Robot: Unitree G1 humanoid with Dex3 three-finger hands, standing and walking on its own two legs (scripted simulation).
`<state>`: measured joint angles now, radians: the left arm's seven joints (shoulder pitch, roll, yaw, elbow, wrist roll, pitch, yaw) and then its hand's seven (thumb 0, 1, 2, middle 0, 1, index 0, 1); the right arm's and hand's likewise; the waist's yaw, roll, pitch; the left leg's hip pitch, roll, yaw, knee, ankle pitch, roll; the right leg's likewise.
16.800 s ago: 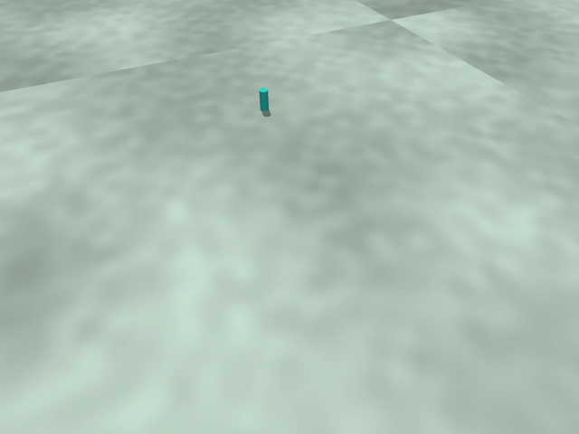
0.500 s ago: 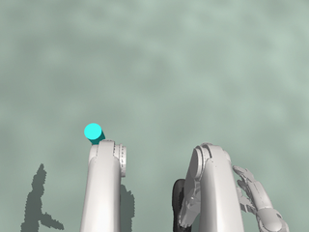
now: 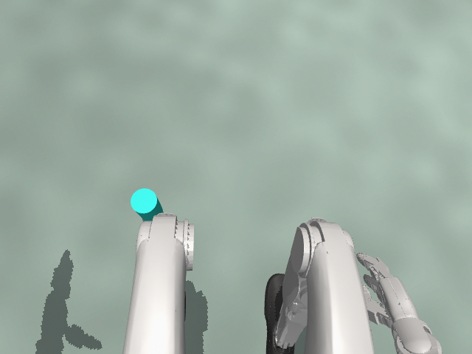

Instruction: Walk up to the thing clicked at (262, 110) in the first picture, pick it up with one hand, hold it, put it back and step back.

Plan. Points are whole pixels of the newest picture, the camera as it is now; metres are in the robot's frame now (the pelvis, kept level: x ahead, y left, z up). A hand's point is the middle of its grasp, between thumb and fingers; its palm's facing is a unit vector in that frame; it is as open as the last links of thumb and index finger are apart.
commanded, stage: go down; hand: left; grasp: from the side
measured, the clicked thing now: (148, 207) +0.38 +0.21 -0.29
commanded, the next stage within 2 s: approach in 1.76 s
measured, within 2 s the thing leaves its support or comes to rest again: neither
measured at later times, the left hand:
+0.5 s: hand out of the picture +0.30 +0.38 +0.01, palm faces +0.06 -0.99 -0.09, open 16.8 cm
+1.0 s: hand out of the picture +0.30 +0.38 +0.00, palm faces +0.05 -0.99 -0.10, open 16.8 cm
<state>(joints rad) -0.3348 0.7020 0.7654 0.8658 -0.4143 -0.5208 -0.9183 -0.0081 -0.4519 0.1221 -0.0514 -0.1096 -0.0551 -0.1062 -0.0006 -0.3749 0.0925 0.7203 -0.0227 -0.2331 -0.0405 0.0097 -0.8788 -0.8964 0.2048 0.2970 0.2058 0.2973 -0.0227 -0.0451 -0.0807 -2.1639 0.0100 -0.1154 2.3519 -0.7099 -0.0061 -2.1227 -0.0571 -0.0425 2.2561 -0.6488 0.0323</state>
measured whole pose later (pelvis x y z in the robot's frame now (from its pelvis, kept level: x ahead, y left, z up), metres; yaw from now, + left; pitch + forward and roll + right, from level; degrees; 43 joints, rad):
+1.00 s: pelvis +0.00 +0.00 +0.00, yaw +0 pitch +29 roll -6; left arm -0.34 0.70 0.76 0.87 -0.38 -0.54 -0.91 -0.01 -0.45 0.15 -0.05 -0.18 -0.07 -0.16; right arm 0.00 -0.38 0.09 0.73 -0.03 -0.23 -0.04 0.01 -0.86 -0.89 0.21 0.30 0.21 0.30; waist -0.02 -0.05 -0.08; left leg -2.16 0.01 -0.11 2.35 -0.70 -0.01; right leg -2.12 -0.05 -0.04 2.26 -0.64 0.03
